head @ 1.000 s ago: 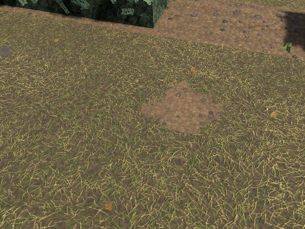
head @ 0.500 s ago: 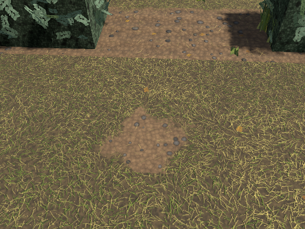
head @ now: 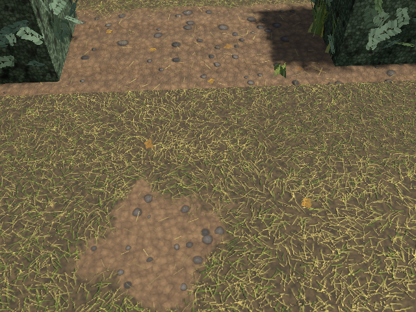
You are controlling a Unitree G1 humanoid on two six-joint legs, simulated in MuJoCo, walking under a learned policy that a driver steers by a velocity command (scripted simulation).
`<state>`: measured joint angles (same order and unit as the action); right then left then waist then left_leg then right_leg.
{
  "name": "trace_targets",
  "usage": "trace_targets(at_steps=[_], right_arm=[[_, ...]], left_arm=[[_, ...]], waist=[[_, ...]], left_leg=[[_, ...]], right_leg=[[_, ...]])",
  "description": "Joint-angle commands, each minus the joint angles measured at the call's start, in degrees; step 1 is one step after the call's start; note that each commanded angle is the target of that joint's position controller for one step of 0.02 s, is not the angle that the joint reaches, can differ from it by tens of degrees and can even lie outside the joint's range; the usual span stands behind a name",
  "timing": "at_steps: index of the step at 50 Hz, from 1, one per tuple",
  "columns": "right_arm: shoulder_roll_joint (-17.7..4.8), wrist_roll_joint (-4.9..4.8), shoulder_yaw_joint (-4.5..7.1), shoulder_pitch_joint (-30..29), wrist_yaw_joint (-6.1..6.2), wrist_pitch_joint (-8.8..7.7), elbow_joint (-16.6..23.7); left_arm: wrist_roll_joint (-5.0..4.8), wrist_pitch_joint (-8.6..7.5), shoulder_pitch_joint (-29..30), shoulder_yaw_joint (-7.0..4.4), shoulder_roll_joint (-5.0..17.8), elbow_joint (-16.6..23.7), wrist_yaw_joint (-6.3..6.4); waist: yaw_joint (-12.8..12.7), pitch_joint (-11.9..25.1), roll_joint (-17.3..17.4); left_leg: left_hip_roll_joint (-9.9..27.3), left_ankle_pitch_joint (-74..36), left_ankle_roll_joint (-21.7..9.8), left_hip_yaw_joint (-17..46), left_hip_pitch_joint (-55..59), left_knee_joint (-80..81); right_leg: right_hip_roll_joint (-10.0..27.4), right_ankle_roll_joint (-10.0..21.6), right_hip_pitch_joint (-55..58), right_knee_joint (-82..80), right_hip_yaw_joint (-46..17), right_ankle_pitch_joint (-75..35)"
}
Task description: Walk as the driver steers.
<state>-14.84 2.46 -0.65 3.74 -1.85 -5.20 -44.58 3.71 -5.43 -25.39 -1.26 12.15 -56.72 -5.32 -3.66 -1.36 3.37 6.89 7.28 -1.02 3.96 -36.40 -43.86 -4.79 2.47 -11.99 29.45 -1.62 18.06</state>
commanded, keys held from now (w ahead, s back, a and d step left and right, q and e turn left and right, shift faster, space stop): w+e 0.04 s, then w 0.20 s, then no key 0.64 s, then q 0.12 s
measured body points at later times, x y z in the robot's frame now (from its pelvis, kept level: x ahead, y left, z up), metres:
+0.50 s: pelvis +0.23 +0.04 +0.01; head +0.25 +0.04 +0.46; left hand +0.46 +0.23 -0.09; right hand +0.16 -0.18 -0.14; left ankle +0.18 +0.15 -0.73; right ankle +0.31 -0.09 -0.72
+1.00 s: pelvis +0.25 +0.02 +0.00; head +0.28 +0.02 +0.45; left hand +0.44 +0.28 -0.11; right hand +0.32 -0.26 -0.12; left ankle +0.18 +0.15 -0.73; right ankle +0.31 -0.09 -0.73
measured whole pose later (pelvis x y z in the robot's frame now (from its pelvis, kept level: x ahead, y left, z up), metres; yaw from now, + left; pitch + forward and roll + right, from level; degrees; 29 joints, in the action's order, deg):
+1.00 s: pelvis +0.25 +0.02 +0.00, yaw -5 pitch +0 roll -1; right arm -16.2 1.3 3.5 10.5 -2.1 -3.3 -51.7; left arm -0.1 -5.1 -3.8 -4.3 16.7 -51.1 -2.3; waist 1.7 -3.2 0.8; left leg 3.2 24.9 0.5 -2.6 -6.9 -32.4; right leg -0.6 2.7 -20.2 30.9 4.7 10.5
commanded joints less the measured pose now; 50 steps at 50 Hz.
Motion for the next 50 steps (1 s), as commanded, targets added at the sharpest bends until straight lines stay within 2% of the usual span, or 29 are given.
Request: trace_targets(at_steps=[1,2,3,4,5,6,7,8,9,10,11,12,14,16,19,20,21,23,24,25,26,27,28,30,31,34,45,48,50], right_arm=[[-4.3,0.74,0.37,15.7,0.33,0.27,-2.6],[-6.9,1.55,1.31,15.1,0.82,-0.73,-2.3],[-10.1,1.54,2.56,18.0,1.00,-1.96,-2.9],[-14.7,1.15,4.06,26.7,1.44,-3.08,-5.2],[-15.9,0.15,2.73,29.3,0.47,-3.07,-4.8],[-12.1,1.08,2.37,30.5,-0.32,-2.95,-6.8],[-8.9,-0.40,1.66,23.3,-0.63,-2.87,-6.4],[-5.9,-1.42,0.70,16.0,-0.20,-2.50,-4.6],[-3.1,-1.31,-0.21,14.6,0.69,-2.41,-4.8],[-1.6,-1.01,-0.56,14.4,1.55,-2.68,-5.3],[-0.1,-0.38,-0.89,14.2,2.35,-2.87,-5.5],[-0.1,0.07,-0.68,15.0,2.80,-3.09,-6.1],[-1.4,0.16,-0.15,15.5,2.32,-3.34,-7.1],[-2.7,-0.29,0.38,16.5,0.72,-3.46,-8.5],[-5.8,-0.48,1.48,16.6,-1.90,-3.49,-9.8],[-5.8,-0.02,1.63,16.4,-2.52,-3.13,-10.1],[-5.8,-0.38,1.95,15.0,-2.60,-2.99,-9.8],[-4.9,-2.14,2.10,15.4,-2.72,-1.91,-10.0],[-4.9,-3.01,2.48,16.8,-2.90,-1.28,-10.0],[-3.8,-3.11,2.78,22.7,-2.54,-0.81,-10.2],[-1.4,-3.04,2.09,26.5,-2.14,-0.66,-11.0],[-0.5,-2.59,1.87,25.5,-2.03,-0.45,-10.6],[-1.7,-2.35,2.53,22.9,-1.96,-0.02,-9.7],[-4.9,-2.41,3.48,19.8,-1.54,0.65,-8.3],[-5.0,-2.43,3.63,18.8,-1.36,0.67,-8.0],[-5.2,-2.58,4.10,15.4,-1.43,0.45,-7.3],[-7.2,-2.08,5.19,8.7,-2.13,1.61,-6.6],[-9.7,-1.15,6.04,3.8,0.03,1.10,-2.8],[-7.9,-0.55,5.43,5.0,1.43,0.68,-2.1]], left_arm=[[0.02,-1.93,11.9,-2.74,10.6,9.6,-1.39],[0.25,-2.00,10.8,-2.38,9.0,9.8,-1.26],[0.72,-2.41,10.4,-1.99,7.3,10.2,-1.13],[0.85,-2.73,8.9,-1.22,2.9,11.0,-1.13],[0.83,-3.00,-0.3,-0.17,-2.1,12.0,-0.55],[0.09,-2.07,5.9,-1.85,4.0,10.8,0.57],[0.18,-1.39,8.7,-2.20,5.2,10.1,2.36],[0.19,-1.03,8.3,-2.24,5.2,9.3,4.13],[1.09,-0.94,7.9,-1.68,3.4,8.9,4.94],[1.60,-0.80,9.7,-0.98,1.1,9.3,5.14],[1.52,-0.55,11.2,-0.74,0.0,9.7,4.74],[0.71,-0.43,12.9,-0.84,0.3,9.8,4.02],[-0.81,-0.13,17.1,-1.18,1.1,10.8,2.20],[-1.31,0.35,19.1,-0.77,0.1,11.3,0.57],[-1.11,1.04,17.8,-1.79,3.3,10.8,-0.40],[-1.00,1.02,17.1,-2.17,4.0,10.2,-0.30],[-1.30,0.67,17.7,-2.74,5.3,10.6,0.14],[-1.93,-0.08,19.3,-3.28,5.7,10.3,1.02],[-2.61,-0.62,19.8,-3.69,7.1,10.4,1.76],[-3.67,-0.99,21.8,-3.89,9.4,11.4,1.79],[-4.50,-1.18,22.4,-2.80,6.9,11.7,0.98],[-4.85,-1.07,22.0,-2.02,4.7,11.2,0.40],[-5.06,-0.78,22.7,-1.59,4.0,10.5,-0.30],[-4.66,-0.29,23.8,-2.31,6.7,10.2,-1.01],[-4.07,-0.16,22.8,-2.64,7.8,9.7,-1.12],[-3.91,-0.37,22.6,-2.84,8.1,9.3,-0.73],[-4.30,-0.37,23.8,-3.57,10.6,7.2,0.36],[-3.75,-0.60,23.8,-5.74,15.6,9.6,3.56],[-3.71,-0.54,18.7,-6.48,15.8,9.6,5.55]], waist=[[9.0,-1.1,-5.4],[9.1,-0.7,-4.3],[11.0,0.9,-2.5],[14.0,6.1,6.8],[8.8,18.8,19.5],[12.1,6.3,12.8],[9.5,1.1,7.5],[6.3,1.0,4.4],[4.8,2.8,3.1],[3.7,0.4,1.3],[3.5,1.5,-0.1],[4.2,1.6,-0.1],[4.3,1.4,-1.0],[3.5,2.2,-0.8],[1.7,1.6,1.7],[1.4,1.8,2.1],[1.0,2.0,1.5],[1.4,2.7,-0.5],[2.8,4.1,-1.5],[6.8,9.7,-4.4],[7.8,14.2,-6.0],[7.6,13.0,-6.4],[8.0,9.9,-5.0],[8.1,7.4,-4.5],[7.6,7.7,-4.2],[6.6,8.0,-2.0],[5.6,3.7,-2.9],[3.7,6.1,-3.3],[2.5,7.2,-5.9]], left_leg=[[-3.2,-6.9,-0.3,-4.6,28.1,2.4],[-3.2,-4.0,-1.2,-4.9,29.7,2.3],[-3.1,-4.2,-3.6,-5.2,35.0,2.8],[4.7,-5.5,-11.1,6.0,45.8,9.5],[19.3,-11.6,-24.5,33.4,57.8,22.0],[16.2,15.6,-19.7,40.5,49.9,28.6],[14.1,33.7,-14.8,34.2,40.8,31.3],[13.1,31.2,-14.2,29.8,35.0,31.7],[12.3,22.2,-14.1,25.6,32.0,32.7],[11.5,14.6,-13.4,21.9,28.6,34.9],[10.3,8.6,-12.7,17.7,29.6,36.1],[8.5,3.7,-12.1,12.9,31.3,36.7],[6.2,-15.6,-12.2,4.4,31.4,36.2],[3.4,-29.2,-10.6,-2.8,27.5,33.5],[5.1,-36.9,-11.0,-2.6,24.4,29.6],[5.4,-37.2,-10.9,-2.7,23.5,27.8],[5.8,-37.6,-10.7,-2.5,24.2,25.9],[4.2,-35.5,-8.7,-2.6,27.2,21.4],[2.2,-32.7,-6.7,-3.1,27.8,18.8],[-1.1,-26.4,-3.4,-5.3,25.8,15.6],[-2.3,-17.8,-0.3,-6.2,22.1,13.1],[-2.9,-10.3,1.4,-6.9,19.5,12.1],[-2.6,-7.5,2.4,-7.2,20.1,13.1],[-2.1,-5.6,1.5,-7.2,23.7,15.1],[-2.3,-6.6,1.4,-7.6,24.8,15.2],[-2.0,-8.9,0.7,-7.5,25.4,15.2],[-2.4,1.6,0.5,-7.3,22.6,18.8],[-3.1,0.0,-1.8,-6.3,19.3,15.4],[-4.1,6.0,-1.7,-6.2,16.8,10.1]], right_leg=[[12.2,11.8,-25.1,-8.7,-14.2,-6.6],[11.2,10.2,-23.4,-4.9,-14.9,-2.4],[8.9,8.0,-23.2,1.9,-13.7,-2.2],[1.0,2.9,-27.2,20.4,-6.9,0.6],[-4.3,-0.3,-32.8,35.1,-3.4,18.4],[-2.2,0.1,-43.2,42.5,-8.2,15.8],[1.3,1.5,-42.8,42.2,-8.8,8.9],[4.2,1.2,-38.5,42.6,-6.5,5.2],[6.7,1.7,-32.9,39.7,-7.1,1.9],[8.1,1.5,-29.6,37.5,-7.0,-0.5],[8.5,1.2,-27.5,34.1,-6.2,-1.8],[8.4,0.5,-27.0,29.9,-5.1,-4.1],[8.6,-1.9,-23.6,20.1,-1.0,-8.0],[8.4,-4.2,-14.5,10.8,2.6,-13.1],[7.8,-4.9,-8.3,7.4,1.5,-18.2],[7.8,-4.5,-5.9,8.1,1.6,-18.0],[7.9,-3.6,-4.9,6.6,1.7,-18.9],[7.7,-1.5,-1.7,-1.2,3.3,-23.6],[7.9,0.8,1.7,-3.0,2.5,-33.1],[10.9,6.5,10.4,-0.7,-1.1,-47.2],[14.3,10.7,17.2,0.8,-5.0,-49.6],[15.5,10.8,16.5,0.5,-7.2,-46.2],[14.6,8.2,11.3,0.0,-6.8,-43.2],[11.2,4.6,5.1,0.9,-2.9,-40.7],[10.3,4.2,4.6,1.2,-2.1,-40.0],[8.7,3.2,4.3,2.2,-0.1,-37.5],[7.4,2.1,4.8,-0.7,0.4,-22.9],[10.1,6.9,8.1,-1.9,-1.3,-21.8],[16.3,12.8,10.5,-6.2,-7.4,-22.4]])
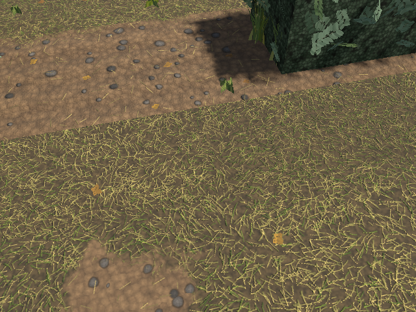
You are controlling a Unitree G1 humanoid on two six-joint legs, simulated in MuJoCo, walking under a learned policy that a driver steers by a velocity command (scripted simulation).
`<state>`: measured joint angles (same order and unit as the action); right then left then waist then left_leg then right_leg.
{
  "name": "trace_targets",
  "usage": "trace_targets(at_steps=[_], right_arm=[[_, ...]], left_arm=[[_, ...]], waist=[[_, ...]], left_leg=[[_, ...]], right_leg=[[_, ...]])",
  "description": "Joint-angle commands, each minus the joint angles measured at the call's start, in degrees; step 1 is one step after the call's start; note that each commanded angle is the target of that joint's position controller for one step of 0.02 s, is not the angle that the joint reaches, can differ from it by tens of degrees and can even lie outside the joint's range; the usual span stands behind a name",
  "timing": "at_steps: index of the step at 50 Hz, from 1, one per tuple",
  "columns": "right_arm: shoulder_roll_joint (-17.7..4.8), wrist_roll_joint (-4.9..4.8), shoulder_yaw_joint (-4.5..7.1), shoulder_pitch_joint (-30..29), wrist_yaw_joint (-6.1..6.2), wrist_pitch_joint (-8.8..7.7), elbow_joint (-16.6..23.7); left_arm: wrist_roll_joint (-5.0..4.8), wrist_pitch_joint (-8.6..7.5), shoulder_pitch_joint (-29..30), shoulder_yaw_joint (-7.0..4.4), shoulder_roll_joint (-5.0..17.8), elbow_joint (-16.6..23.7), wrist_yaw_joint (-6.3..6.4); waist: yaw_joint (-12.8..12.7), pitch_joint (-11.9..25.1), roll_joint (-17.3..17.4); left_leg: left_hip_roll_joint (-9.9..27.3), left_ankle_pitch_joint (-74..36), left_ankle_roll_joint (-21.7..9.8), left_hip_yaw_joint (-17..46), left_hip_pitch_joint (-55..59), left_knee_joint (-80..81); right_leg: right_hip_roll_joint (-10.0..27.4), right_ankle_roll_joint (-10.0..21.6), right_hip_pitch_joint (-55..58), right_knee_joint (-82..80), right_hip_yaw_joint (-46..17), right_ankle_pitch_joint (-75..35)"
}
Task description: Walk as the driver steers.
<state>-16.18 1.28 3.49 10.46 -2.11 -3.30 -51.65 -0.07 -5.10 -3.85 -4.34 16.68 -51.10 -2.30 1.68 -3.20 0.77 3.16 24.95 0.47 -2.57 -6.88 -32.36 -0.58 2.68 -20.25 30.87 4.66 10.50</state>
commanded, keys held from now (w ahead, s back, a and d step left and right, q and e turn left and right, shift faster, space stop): q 0.50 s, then no key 0.50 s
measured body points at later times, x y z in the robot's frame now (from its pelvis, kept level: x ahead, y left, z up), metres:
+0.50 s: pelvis -0.07 +0.07 +0.03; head -0.04 +0.10 +0.47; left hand +0.02 +0.39 -0.08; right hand +0.07 -0.19 -0.08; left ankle -0.08 +0.14 -0.73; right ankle +0.01 -0.10 -0.66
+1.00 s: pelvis -0.04 +0.02 +0.01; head -0.02 +0.04 +0.46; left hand +0.00 +0.30 -0.11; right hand +0.18 -0.18 -0.09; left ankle -0.08 +0.14 -0.73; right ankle +0.01 -0.10 -0.73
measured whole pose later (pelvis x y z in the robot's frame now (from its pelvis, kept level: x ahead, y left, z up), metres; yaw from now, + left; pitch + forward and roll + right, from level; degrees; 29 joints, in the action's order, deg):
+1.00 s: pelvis -0.04 +0.02 +0.01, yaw +21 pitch +1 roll +0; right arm -16.6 0.8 0.1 10.9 -4.4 -2.4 -41.3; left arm 0.3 -4.5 -8.4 0.5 15.5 -46.0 -5.7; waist 0.2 -3.2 -1.4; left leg -3.5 13.7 0.3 9.1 -13.7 -27.1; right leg 1.1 -0.6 -13.8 26.7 0.9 13.4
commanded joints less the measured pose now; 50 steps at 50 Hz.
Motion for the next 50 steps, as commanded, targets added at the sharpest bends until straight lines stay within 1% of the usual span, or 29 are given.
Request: trace_targets(at_steps=[1,2,3,4,5,6,7,8,10,11,12,13,14,15,16,17,18,20,22,29,36,38,40,42,43,44,45,47,50], right_arm=[[-5.1,0.86,0.74,-0.3,2.09,-1.27,4.8],[-4.5,1.45,0.63,1.3,2.42,-1.17,4.4],[-4.0,2.53,0.16,1.4,2.62,-1.13,4.3],[-3.8,2.94,-0.29,1.9,2.69,-1.12,4.2],[-3.6,3.13,-0.47,2.0,2.80,-1.26,4.5],[-2.8,3.10,-0.80,2.6,2.58,-1.30,4.7],[-2.5,2.69,-1.00,3.6,1.64,-1.34,4.5],[-2.6,2.05,-0.99,4.3,0.40,-1.28,4.2],[-3.7,0.33,-0.44,8.5,-2.00,-1.51,3.5],[-5.4,0.45,0.45,11.4,-2.49,-2.19,2.8],[-8.6,1.60,1.82,13.7,-1.82,-3.15,2.8],[-17.9,1.69,3.47,14.7,-0.80,-4.36,5.9],[-16.7,3.50,3.57,11.1,-0.40,-5.39,5.6],[-15.7,1.85,4.02,4.1,-0.12,-5.85,7.0],[-13.0,0.10,3.28,0.5,0.13,-5.75,8.1],[-9.7,-0.61,2.00,1.3,0.44,-5.63,8.6],[-8.9,0.12,1.49,1.7,0.32,-5.08,8.8],[-8.9,1.49,1.63,4.4,0.13,-4.43,9.2],[-9.4,1.52,1.88,8.2,0.02,-4.46,8.9],[-10.5,0.24,2.04,10.3,-1.02,-4.89,12.2],[-11.1,-0.51,1.32,6.7,-1.14,-4.09,15.8],[-11.3,-0.79,0.97,3.8,-1.69,-3.52,16.5],[-10.7,-1.23,0.21,-0.1,-3.07,-2.37,16.6],[-7.9,-1.27,-1.07,0.3,-3.91,-1.27,15.2],[-5.7,-1.38,-1.60,6.5,-3.90,-0.63,14.7],[-5.5,-1.10,-1.57,10.4,-3.58,-0.36,13.1],[-6.8,-0.61,-1.40,9.0,-2.82,0.30,12.5],[-10.2,-0.43,-0.52,5.4,-2.12,0.83,12.2],[-8.7,-0.53,-1.01,3.4,-1.51,0.66,12.0]], left_arm=[[0.15,-0.75,-6.6,-3.39,10.4,3.5,3.27],[0.95,-0.98,-9.6,-3.39,9.5,3.0,4.20],[1.76,-1.69,-11.6,-3.39,8.5,3.2,5.43],[2.11,-2.12,-9.8,-2.70,6.6,3.5,6.14],[1.95,-2.15,-5.8,-1.80,4.3,4.6,6.64],[1.32,-2.11,-1.0,-1.63,4.6,5.7,7.22],[0.88,-1.93,1.9,-1.92,6.5,6.2,7.77],[1.08,-1.63,3.6,-2.33,8.2,6.7,7.83],[2.52,-1.01,6.7,-3.18,10.6,7.8,6.76],[2.79,-0.79,7.0,-3.13,10.3,7.7,5.87],[3.23,-0.92,3.5,-2.08,6.3,7.0,5.07],[1.90,-1.26,2.7,-1.33,3.1,11.9,5.48],[1.34,-0.53,3.1,-0.95,3.4,10.1,4.64],[1.47,0.23,2.6,-1.88,6.1,9.9,4.71],[2.57,0.50,1.7,-2.79,7.8,9.2,5.17],[3.87,0.43,1.7,-2.71,7.0,9.4,5.63],[4.65,0.31,0.8,-2.03,5.3,9.3,5.75],[2.90,-0.07,-1.0,-1.81,4.8,9.0,5.86],[2.64,0.22,-1.4,-1.72,4.7,9.2,5.54],[2.72,1.89,-2.5,-0.82,5.3,8.6,4.86],[2.86,1.47,-3.3,0.88,5.4,7.6,3.09],[2.34,1.04,-4.6,1.31,5.3,7.2,2.42],[1.04,0.67,-6.4,2.02,4.6,6.5,1.32],[-0.03,-0.02,-6.9,2.35,5.3,7.8,0.57],[-0.58,-0.88,-6.3,2.56,8.3,8.7,-0.01],[0.05,-1.04,-1.8,3.23,7.8,9.2,-1.44],[0.27,-0.43,0.8,3.03,7.6,9.2,-2.85],[0.11,-0.18,0.2,2.54,8.1,9.8,-3.75],[0.29,-0.76,-0.7,2.64,7.5,10.3,-3.65]], waist=[[-3.5,9.6,-5.7],[-4.9,9.3,-9.5],[-6.4,8.4,-10.5],[-4.5,6.6,-8.0],[-2.4,4.7,-4.3],[-0.2,3.4,-2.6],[1.4,3.1,-2.0],[1.7,3.4,-2.5],[2.2,4.5,-4.3],[2.6,4.6,-2.5],[2.1,4.5,3.3],[1.9,2.7,15.0],[2.8,-4.5,10.0],[0.4,-5.5,9.3],[-1.3,-3.0,7.8],[-1.5,-0.3,6.3],[-2.7,-0.6,3.9],[-2.6,0.5,3.2],[-1.7,0.9,4.7],[0.6,2.9,5.4],[1.7,4.3,4.4],[0.5,4.8,3.5],[-2.4,5.1,1.5],[-3.5,7.9,1.5],[0.1,11.8,-4.7],[3.5,8.6,-5.9],[3.6,5.9,-3.3],[1.5,4.2,-2.2],[-0.2,4.5,-2.4]], left_leg=[[-1.3,-3.6,-2.7,-0.1,-14.0,-6.4],[-1.7,9.6,-1.9,0.2,-15.1,-17.7],[0.7,19.0,-1.4,3.7,-16.9,-31.3],[3.6,18.3,-1.4,7.1,-16.5,-36.5],[4.0,15.7,-1.1,6.3,-14.2,-33.8],[3.5,12.0,-0.9,4.2,-11.0,-27.0],[2.9,5.4,-0.7,1.6,-8.2,-19.5],[1.9,0.6,-1.0,-0.7,-5.9,-13.4],[-0.5,-8.5,-2.0,-2.9,-0.2,-1.3],[-1.7,-12.9,-2.7,-2.0,3.5,4.0],[1.1,-21.3,-5.3,4.1,6.3,8.5],[20.9,-30.0,-20.5,34.1,2.3,19.8],[19.9,-7.7,-22.1,33.9,-5.6,24.7],[15.0,3.0,-18.8,28.7,-6.4,26.5],[12.3,1.7,-16.4,25.1,-5.1,25.8],[11.5,-4.1,-15.3,23.8,-1.6,24.4],[11.1,-9.9,-14.4,22.4,-1.0,23.9],[10.0,-17.6,-14.7,20.6,3.2,22.6],[9.3,-22.2,-15.2,20.6,6.4,21.0],[10.5,-32.2,-17.4,24.6,9.0,16.8],[9.2,-30.8,-16.1,25.8,3.9,13.6],[8.0,-31.2,-15.0,25.2,0.4,11.9],[6.0,-32.0,-13.5,24.2,-4.8,9.7],[2.7,-29.2,-9.5,23.6,-7.5,7.7],[-2.3,-17.3,-3.9,18.1,-8.9,5.9],[-4.7,-9.1,-0.2,12.5,-8.0,6.7],[-4.4,-10.2,0.6,10.9,-3.9,8.9],[-4.7,-11.7,-0.2,11.1,-5.9,8.6],[-4.4,-12.6,-0.4,11.0,-10.0,9.9]], right_leg=[[16.6,16.0,19.9,-10.8,-18.2,-15.9],[21.8,19.1,19.2,-14.5,-22.6,-15.9],[24.9,19.7,17.0,-17.8,-23.4,-13.8],[24.4,16.8,12.8,-19.3,-20.3,-8.1],[21.6,13.8,8.5,-21.0,-15.6,-2.7],[18.6,10.9,5.4,-21.6,-10.6,-0.5],[16.0,8.7,4.3,-20.9,-6.6,-0.5],[14.4,7.6,4.4,-20.2,-4.2,-0.6],[14.6,6.4,3.7,-16.5,-2.7,3.1],[14.2,5.0,1.1,-11.5,-1.5,6.0],[11.0,1.7,-3.7,-2.0,1.3,11.0],[0.5,-4.3,-13.2,10.1,3.4,23.2],[2.2,-5.1,-15.0,13.6,-9.1,19.8],[2.1,-5.3,-14.7,16.7,-9.5,14.3],[1.9,-5.1,-13.1,21.3,-8.8,11.4],[1.8,-4.9,-12.9,23.1,-10.2,10.8],[2.2,-4.9,-11.6,23.7,-10.4,9.0],[1.9,-5.9,-12.1,22.4,-10.2,4.4],[1.8,-7.3,-13.3,21.3,-9.9,2.7],[4.0,-9.4,-12.5,16.4,-9.0,7.5],[4.6,-9.1,-5.8,9.3,-6.5,8.9],[4.2,-8.9,-0.8,5.0,-5.1,5.8],[3.4,-7.8,7.8,-5.4,-3.4,-6.8],[5.9,-4.4,15.5,-9.2,-5.6,-16.1],[13.0,3.6,20.5,-9.0,-12.4,-27.4],[13.6,6.2,14.9,-9.6,-14.2,-18.6],[9.8,3.1,7.6,-10.1,-11.0,-5.4],[6.4,-0.6,7.4,-9.8,-8.8,-2.6],[6.6,0.0,12.0,-8.6,-9.1,-3.2]])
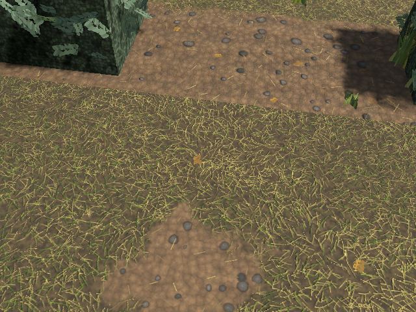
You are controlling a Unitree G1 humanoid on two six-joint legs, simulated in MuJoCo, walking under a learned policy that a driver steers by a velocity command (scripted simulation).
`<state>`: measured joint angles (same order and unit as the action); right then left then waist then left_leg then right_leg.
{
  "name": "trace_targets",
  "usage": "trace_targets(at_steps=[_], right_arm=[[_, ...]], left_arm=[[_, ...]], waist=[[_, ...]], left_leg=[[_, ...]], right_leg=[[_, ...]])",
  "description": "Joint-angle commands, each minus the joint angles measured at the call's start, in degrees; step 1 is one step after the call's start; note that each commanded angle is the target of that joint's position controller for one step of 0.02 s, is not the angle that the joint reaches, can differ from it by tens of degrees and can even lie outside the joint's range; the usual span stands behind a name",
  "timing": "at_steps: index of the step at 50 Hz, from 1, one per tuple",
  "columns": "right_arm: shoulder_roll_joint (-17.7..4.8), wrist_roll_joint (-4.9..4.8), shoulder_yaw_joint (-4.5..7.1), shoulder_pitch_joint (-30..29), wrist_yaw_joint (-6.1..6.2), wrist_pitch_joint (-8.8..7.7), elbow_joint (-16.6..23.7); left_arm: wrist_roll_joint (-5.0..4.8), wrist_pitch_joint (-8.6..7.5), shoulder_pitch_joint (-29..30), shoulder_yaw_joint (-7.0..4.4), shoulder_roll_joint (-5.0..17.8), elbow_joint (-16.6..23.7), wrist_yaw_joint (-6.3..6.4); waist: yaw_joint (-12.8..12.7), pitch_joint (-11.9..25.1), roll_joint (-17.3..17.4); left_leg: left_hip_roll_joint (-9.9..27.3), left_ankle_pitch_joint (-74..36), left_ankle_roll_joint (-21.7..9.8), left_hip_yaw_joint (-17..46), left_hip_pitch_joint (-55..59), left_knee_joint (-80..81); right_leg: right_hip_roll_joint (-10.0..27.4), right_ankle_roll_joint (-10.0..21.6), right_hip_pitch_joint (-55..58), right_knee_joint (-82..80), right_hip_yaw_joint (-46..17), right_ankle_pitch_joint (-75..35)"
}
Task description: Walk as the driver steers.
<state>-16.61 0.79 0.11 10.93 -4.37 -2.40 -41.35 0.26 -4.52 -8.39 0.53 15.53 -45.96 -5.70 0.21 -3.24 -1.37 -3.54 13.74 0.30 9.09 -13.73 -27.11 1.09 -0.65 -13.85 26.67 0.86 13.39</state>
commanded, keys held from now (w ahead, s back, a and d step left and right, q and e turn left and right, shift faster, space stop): no key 1.00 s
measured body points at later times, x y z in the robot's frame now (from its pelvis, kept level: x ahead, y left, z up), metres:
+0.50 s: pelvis +0.01 -0.03 +0.00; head +0.04 -0.03 +0.45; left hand +0.19 +0.22 -0.10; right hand +0.08 -0.31 -0.13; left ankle +0.01 +0.13 -0.74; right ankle +0.01 -0.13 -0.74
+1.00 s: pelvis +0.02 -0.04 +0.00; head +0.04 -0.05 +0.45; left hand +0.16 +0.23 -0.11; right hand +0.09 -0.32 -0.13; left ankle +0.01 +0.12 -0.74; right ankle +0.01 -0.13 -0.74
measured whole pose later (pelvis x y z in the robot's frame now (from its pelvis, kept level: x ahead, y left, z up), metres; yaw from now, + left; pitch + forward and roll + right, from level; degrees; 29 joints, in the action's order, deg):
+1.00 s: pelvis +0.02 -0.04 +0.00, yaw -2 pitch -1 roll +0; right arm -18.4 0.2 0.0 9.8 -2.9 -1.0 -53.0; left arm 0.3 -4.2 -10.6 -1.0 18.4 -48.1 -6.5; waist 1.8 -3.5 0.7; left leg 1.1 14.6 3.4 7.0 -8.1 -23.4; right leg -2.8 2.6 -9.9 24.9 -0.1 14.0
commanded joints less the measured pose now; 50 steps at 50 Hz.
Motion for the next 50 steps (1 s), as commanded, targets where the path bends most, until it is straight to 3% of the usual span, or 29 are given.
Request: trace_targets(at_steps=[1,5,19,50], right_arm=[[-7.9,-0.14,2.30,2.4,0.90,-0.31,1.6],[-7.8,-0.29,2.31,2.7,1.29,-0.30,0.4],[-9.0,-0.46,2.01,3.6,1.34,0.09,-3.3],[-9.4,-0.58,1.50,-0.9,1.66,0.90,-9.7]], left_arm=[[-0.12,-1.46,3.6,-2.15,8.5,5.0,-0.19],[-0.37,-1.38,3.7,-1.98,7.8,5.4,-0.50],[0.06,-1.13,3.8,-2.65,9.2,5.3,-0.49],[0.00,-0.29,-2.2,-3.54,11.2,0.7,-0.60]], waist=[[1.0,4.7,-0.5],[0.8,5.0,-0.5],[1.2,5.1,0.3],[1.6,3.5,1.3]], left_leg=[[2.4,-1.9,-0.2,-0.7,-3.7,4.7],[3.0,-3.7,0.5,-1.0,-4.7,5.5],[4.1,-6.3,1.2,-2.1,-3.9,6.5],[4.7,-6.9,1.9,-4.3,0.1,7.2]], right_leg=[[5.0,3.7,6.5,-4.3,-5.6,-6.5],[4.6,3.8,9.3,-3.5,-5.6,-8.9],[2.1,2.6,11.9,-2.6,-4.6,-12.9],[0.4,2.6,11.1,-5.0,-4.7,-13.6]])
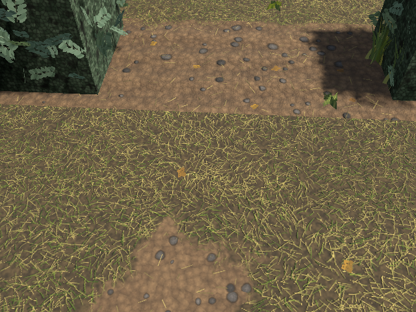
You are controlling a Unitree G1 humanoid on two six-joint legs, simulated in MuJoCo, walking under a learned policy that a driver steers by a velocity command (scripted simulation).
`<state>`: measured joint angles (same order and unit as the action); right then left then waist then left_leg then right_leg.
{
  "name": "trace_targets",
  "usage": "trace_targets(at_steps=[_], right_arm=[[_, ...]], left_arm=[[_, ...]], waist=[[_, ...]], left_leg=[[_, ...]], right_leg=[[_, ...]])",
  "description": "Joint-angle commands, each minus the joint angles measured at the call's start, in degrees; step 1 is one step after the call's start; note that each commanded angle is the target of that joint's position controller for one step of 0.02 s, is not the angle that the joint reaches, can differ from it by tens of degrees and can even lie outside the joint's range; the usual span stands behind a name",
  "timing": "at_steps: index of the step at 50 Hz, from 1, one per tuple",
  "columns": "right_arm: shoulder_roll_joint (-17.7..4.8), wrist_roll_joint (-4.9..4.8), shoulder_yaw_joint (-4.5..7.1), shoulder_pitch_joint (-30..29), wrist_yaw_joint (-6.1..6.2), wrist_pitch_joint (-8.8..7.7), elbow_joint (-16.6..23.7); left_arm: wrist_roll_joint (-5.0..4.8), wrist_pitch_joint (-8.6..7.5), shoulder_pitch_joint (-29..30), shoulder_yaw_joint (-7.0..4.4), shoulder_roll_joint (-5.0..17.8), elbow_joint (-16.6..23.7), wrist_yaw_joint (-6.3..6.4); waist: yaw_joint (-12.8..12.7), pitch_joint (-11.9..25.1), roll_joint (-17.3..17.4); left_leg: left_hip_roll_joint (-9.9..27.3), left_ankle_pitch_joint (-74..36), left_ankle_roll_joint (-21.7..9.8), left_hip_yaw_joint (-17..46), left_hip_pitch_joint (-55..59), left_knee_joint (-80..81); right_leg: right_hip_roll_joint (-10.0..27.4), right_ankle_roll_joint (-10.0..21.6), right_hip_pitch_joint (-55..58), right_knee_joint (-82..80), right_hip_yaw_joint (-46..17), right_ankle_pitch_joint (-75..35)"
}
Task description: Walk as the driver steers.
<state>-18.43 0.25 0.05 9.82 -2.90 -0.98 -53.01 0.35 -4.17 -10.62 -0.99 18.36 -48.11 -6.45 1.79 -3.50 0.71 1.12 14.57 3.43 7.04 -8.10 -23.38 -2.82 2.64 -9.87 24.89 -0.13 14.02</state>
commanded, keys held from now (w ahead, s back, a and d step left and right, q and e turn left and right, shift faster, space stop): w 0.76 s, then w+e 0.24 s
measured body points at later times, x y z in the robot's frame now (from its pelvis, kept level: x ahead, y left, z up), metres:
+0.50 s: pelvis +0.12 +0.07 +0.00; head +0.13 +0.07 +0.45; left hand +0.22 +0.33 -0.12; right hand +0.14 -0.17 -0.14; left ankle +0.06 +0.15 -0.74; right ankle +0.15 -0.07 -0.67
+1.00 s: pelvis +0.46 +0.02 -0.19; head +0.47 +0.02 +0.26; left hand +0.52 +0.28 -0.33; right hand +0.39 -0.20 -0.33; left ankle +0.31 +0.17 -0.68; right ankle +0.48 -0.06 -0.93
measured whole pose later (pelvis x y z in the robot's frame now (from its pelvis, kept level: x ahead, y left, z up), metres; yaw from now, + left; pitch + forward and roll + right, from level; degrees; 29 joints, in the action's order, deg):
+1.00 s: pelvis +0.46 +0.02 -0.19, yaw -3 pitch +0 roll +0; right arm -12.5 4.4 -2.6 29.0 -4.9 -4.7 -55.0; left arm 4.9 -3.6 -18.7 -1.5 14.9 -54.3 -3.1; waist 2.8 -0.4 -0.1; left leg -0.4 37.2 0.3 3.4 -23.8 -100.4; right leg -2.1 3.5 -14.1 27.0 2.2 12.8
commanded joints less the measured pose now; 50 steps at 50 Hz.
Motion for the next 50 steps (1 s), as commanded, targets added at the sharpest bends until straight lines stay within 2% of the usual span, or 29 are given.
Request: trace_targets(at_steps=[1,4,6,8,10,13,15,16,17,18,20,23,25,27,28,30,31,35,38,39,42,43,44,45,46,47,48,49,50], right_arm=[[-7.4,-0.01,1.51,1.3,0.23,-0.31,1.2],[-8.8,2.33,2.37,-0.2,1.83,-0.54,2.0],[-5.5,3.73,1.71,-3.3,3.35,-2.68,3.5],[-3.1,3.87,1.21,-6.2,3.83,-4.39,5.5],[-2.2,4.30,1.06,-5.0,3.13,-4.86,6.0],[-1.7,2.81,1.09,-1.5,0.69,-5.69,4.7],[-4.1,2.14,1.65,5.1,-0.02,-6.74,3.7],[-6.1,2.98,2.43,13.2,0.60,-7.34,2.2],[-11.8,3.91,3.80,21.6,1.82,-7.94,1.9],[-10.3,4.74,3.56,24.2,1.92,-7.91,1.6],[-2.9,3.61,1.84,15.5,2.16,-7.44,3.4],[1.3,3.84,-0.18,12.4,3.09,-6.60,4.8],[0.2,4.32,0.24,14.9,3.36,-6.57,3.4],[0.5,6.82,0.41,16.4,3.02,-6.32,2.7],[2.9,6.66,-0.53,19.4,3.61,-7.16,1.0],[1.8,4.93,-0.60,24.7,3.58,-7.55,-1.2],[1.8,5.82,-0.66,26.7,3.24,-7.28,-2.4],[3.7,5.16,-2.04,27.3,1.26,-6.65,-2.2],[3.7,4.03,-2.35,37.5,3.59,-5.69,-6.4],[3.1,3.01,-2.20,36.3,3.93,-5.40,-6.0],[-0.5,2.70,-1.56,34.2,2.68,-4.08,-5.9],[-1.5,3.57,-1.27,33.4,1.34,-3.52,-6.5],[-2.1,4.77,-1.41,28.9,-0.42,-2.75,-4.6],[6.4,5.30,-3.07,36.7,-2.24,-3.57,-5.2],[3.4,5.12,-2.91,34.1,-4.38,-4.13,-2.8],[0.2,3.55,-1.83,19.1,-4.98,-5.03,4.7],[-0.7,2.45,-1.29,10.1,-3.72,-5.92,7.9],[-0.8,3.77,-1.43,8.1,-2.01,-6.36,9.0],[1.2,5.24,-1.73,8.7,0.15,-6.58,8.1]], left_arm=[[-0.07,-0.48,-1.2,-1.97,8.1,2.3,0.24],[1.99,-0.24,-9.1,-4.40,12.8,-0.2,2.65],[2.18,-1.00,-11.0,-3.46,9.3,0.4,5.81],[2.65,-2.22,-9.5,-1.57,4.5,2.2,8.15],[2.22,-2.11,-7.3,-1.43,5.4,2.7,9.28],[2.71,0.40,-4.6,-2.00,10.7,2.7,7.07],[4.00,0.65,-3.5,-1.66,9.2,2.0,5.65],[4.77,0.03,-4.9,-1.07,6.2,0.6,5.07],[4.52,-1.13,-4.0,0.31,0.4,2.9,4.32],[4.38,-2.52,0.3,-0.13,0.9,4.4,4.24],[4.63,-3.47,-1.8,-0.88,3.3,1.9,5.81],[5.26,-2.11,-1.5,-0.42,0.1,2.2,5.84],[4.45,-1.01,1.1,0.10,-1.4,3.6,4.32],[5.22,-0.90,-2.6,1.04,-3.0,3.3,2.15],[5.91,-0.86,1.4,1.19,-2.6,5.7,2.66],[4.70,-0.43,4.8,1.23,-2.7,6.6,3.80],[4.65,0.03,5.9,1.81,-3.6,6.8,4.15],[5.53,1.20,7.5,1.63,-1.0,8.7,3.50],[5.48,1.41,16.4,2.45,-2.4,9.9,3.40],[5.29,0.94,15.1,2.13,-1.4,8.2,3.57],[5.30,1.15,6.5,1.20,0.5,3.2,4.03],[4.76,1.16,-5.4,-0.32,3.1,-1.5,5.28],[3.79,0.52,-23.6,-2.69,7.1,-6.8,6.18],[4.27,0.98,-40.1,-4.23,10.5,-9.9,4.61],[5.51,0.83,-40.1,-4.17,9.8,-10.6,3.14],[5.11,0.78,-35.3,-4.34,9.8,-9.9,3.38],[3.73,0.57,-28.7,-4.07,9.3,-8.5,3.20],[4.00,0.47,-19.2,-2.20,4.2,-5.3,2.96],[4.77,-1.06,-10.6,0.54,-2.1,-2.6,3.24]], waist=[[-0.1,3.4,-1.0],[-4.2,-1.5,-6.5],[-6.0,-3.8,-8.6],[-6.0,-2.8,-9.2],[-4.0,-2.7,-5.7],[-0.7,-3.4,-5.5],[2.4,-1.5,-4.6],[5.1,0.9,-0.2],[7.3,4.7,10.3],[10.1,-1.5,9.1],[4.8,-4.1,1.5],[0.9,-4.3,0.1],[1.4,-3.9,1.3],[0.2,-3.0,0.9],[1.4,-3.5,-0.3],[4.1,-2.1,0.4],[4.6,-2.4,1.4],[3.4,-5.6,0.0],[9.2,-8.4,-0.9],[8.3,-8.2,-1.7],[4.6,-5.5,-2.7],[-0.2,-1.3,-5.6],[-9.0,3.0,-10.4],[-10.2,21.2,-19.5],[-11.3,31.2,-9.8],[-13.9,22.3,-4.9],[-12.4,12.2,-1.5],[-7.9,5.1,4.7],[-1.3,-1.8,4.3]], left_leg=[[0.0,-4.0,-1.2,-2.2,-5.6,4.0],[-2.1,11.5,-2.6,-4.8,-14.7,-4.7],[1.0,10.2,-4.5,-5.4,-20.4,-12.8],[2.5,14.8,-6.1,-4.7,-21.7,-20.0],[1.6,13.1,-6.9,-7.8,-16.1,-14.8],[-2.5,-4.5,-6.0,-12.3,3.0,-3.6],[-1.9,-4.4,-6.7,-10.0,11.9,-2.5],[2.2,-4.1,-8.1,-5.0,18.1,-0.9],[15.2,-4.4,-19.5,16.5,26.1,6.5],[19.7,4.0,-24.7,28.2,24.5,13.3],[17.4,13.7,-21.7,18.6,19.7,15.0],[12.7,-1.8,-18.2,6.2,10.7,16.3],[10.5,-8.8,-18.4,1.6,6.8,16.8],[8.2,-16.1,-18.0,-2.2,-0.6,11.5],[9.3,-12.1,-17.5,-0.3,7.2,9.3],[7.0,-11.0,-17.3,-1.8,9.0,5.3],[4.8,-8.6,-16.0,-2.8,4.1,1.1],[6.3,0.4,-16.8,1.9,-9.0,-4.0],[7.6,1.5,-14.9,6.1,7.7,-10.9],[6.1,0.4,-13.0,4.0,6.5,-12.8],[4.1,-11.2,-11.0,1.5,3.9,-22.1],[0.5,-16.2,-8.5,-3.3,2.1,-32.3],[-1.3,-20.6,-5.8,-5.9,-12.4,-48.7],[-7.0,20.3,-1.3,-5.3,-31.5,-81.3],[-7.8,31.8,0.7,-2.1,-40.7,-94.0],[-6.4,33.5,0.9,-5.0,-57.8,-95.6],[-1.5,28.9,-1.3,-5.0,-60.2,-90.6],[3.0,21.5,-4.0,-2.3,-54.7,-75.6],[7.8,6.9,-6.3,1.8,-41.9,-54.2]], right_leg=[[4.6,-0.4,7.1,-5.0,-4.5,-7.7],[12.0,7.6,8.7,-13.7,-15.6,24.7],[21.7,13.7,10.2,-17.1,-25.6,26.7],[23.0,13.7,10.8,-18.9,-25.5,21.5],[18.7,10.6,8.1,-18.4,-17.6,18.5],[13.7,10.1,-5.5,-15.7,-9.9,17.2],[13.1,10.4,-10.7,-8.4,-9.1,14.1],[10.3,8.9,-13.8,2.7,-7.5,14.1],[1.2,3.3,-23.6,22.2,-1.3,16.2],[-0.1,3.1,-35.7,33.4,-7.5,20.6],[4.7,3.6,-37.8,42.5,-7.3,12.5],[8.9,2.9,-29.8,36.0,-5.1,4.5],[8.8,0.8,-27.4,30.9,-2.2,-1.9],[7.5,-0.7,-23.1,34.4,-0.8,-11.2],[10.2,-1.1,-33.4,24.9,-6.8,-22.1],[10.0,-2.2,-34.5,10.9,-4.9,-37.7],[9.9,-2.1,-30.1,7.1,-4.5,-45.7],[9.0,-0.5,-19.5,8.9,-2.1,-42.0],[11.0,-0.7,-30.9,-1.9,-3.6,-36.8],[10.7,-0.4,-27.0,-4.7,-1.6,-37.6],[10.2,-0.5,-8.8,-8.6,0.3,-35.5],[8.6,-0.3,4.8,-11.5,2.7,-41.1],[7.9,1.7,28.3,-11.6,5.8,-46.8],[17.8,17.4,60.7,13.8,-3.4,-77.5],[24.8,24.2,68.8,19.1,-14.6,-80.3],[26.4,23.6,63.7,12.3,-21.5,-56.5],[25.6,21.3,45.5,4.7,-21.6,-37.4],[24.3,18.6,26.4,-1.7,-19.5,-23.3],[23.0,17.1,4.0,-8.8,-18.0,-25.4]])
Keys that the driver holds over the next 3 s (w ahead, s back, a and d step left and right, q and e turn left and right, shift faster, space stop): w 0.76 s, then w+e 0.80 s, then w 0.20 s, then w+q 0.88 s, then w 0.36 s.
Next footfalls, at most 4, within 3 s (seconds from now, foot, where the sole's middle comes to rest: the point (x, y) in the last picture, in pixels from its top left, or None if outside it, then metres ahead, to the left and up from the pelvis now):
0.32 left None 0.10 0.15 -0.78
0.88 right None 0.52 -0.07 -0.97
1.24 left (179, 241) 0.83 0.14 -0.96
1.78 right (253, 227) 0.88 -0.16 -0.97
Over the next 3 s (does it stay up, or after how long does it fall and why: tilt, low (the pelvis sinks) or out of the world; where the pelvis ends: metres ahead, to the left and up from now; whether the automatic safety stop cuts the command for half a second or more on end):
stays up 1.48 -0.24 -0.37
